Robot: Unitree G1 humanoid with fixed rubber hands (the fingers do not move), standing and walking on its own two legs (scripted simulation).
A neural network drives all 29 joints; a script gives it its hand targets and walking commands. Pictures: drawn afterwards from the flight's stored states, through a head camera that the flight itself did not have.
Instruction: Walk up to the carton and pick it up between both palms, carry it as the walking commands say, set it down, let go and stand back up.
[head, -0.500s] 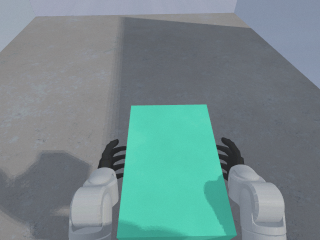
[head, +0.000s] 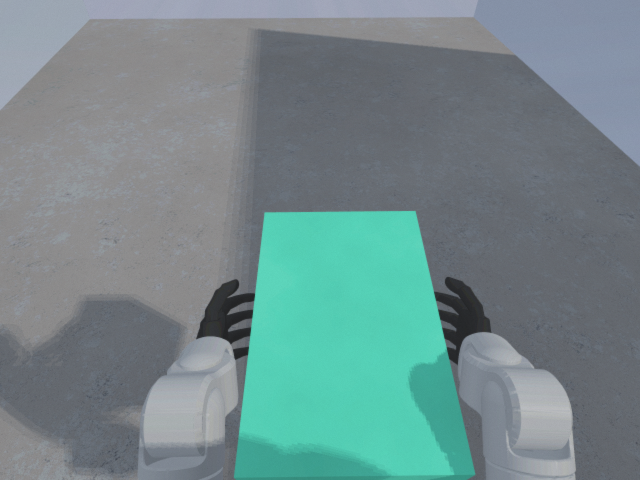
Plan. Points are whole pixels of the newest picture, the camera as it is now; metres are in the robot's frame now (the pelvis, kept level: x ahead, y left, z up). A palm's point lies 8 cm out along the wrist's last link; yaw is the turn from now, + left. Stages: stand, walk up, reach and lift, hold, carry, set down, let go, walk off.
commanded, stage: carry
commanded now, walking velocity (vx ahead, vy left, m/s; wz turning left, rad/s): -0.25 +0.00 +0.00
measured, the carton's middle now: (341, 363) +0.27 +0.01 +0.02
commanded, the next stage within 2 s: none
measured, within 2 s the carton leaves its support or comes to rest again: neither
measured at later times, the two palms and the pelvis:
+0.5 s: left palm out of the picture +0.07 +0.14 +0.09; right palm out of the picture +0.08 -0.13 +0.09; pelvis -0.18 +0.01 -0.01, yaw -1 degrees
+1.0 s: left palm out of the picture -0.05 +0.15 +0.11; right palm out of the picture -0.05 -0.13 +0.10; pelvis -0.29 +0.02 +0.00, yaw -2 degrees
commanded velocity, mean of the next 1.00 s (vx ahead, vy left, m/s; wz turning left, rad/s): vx -0.09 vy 0.00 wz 0.00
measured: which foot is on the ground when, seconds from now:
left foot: down 0.00-0.24, up 0.26-0.48, down 0.50-1.00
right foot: up 0.00-0.22, down 0.24-0.52, up 0.54-0.78, down 0.80-1.00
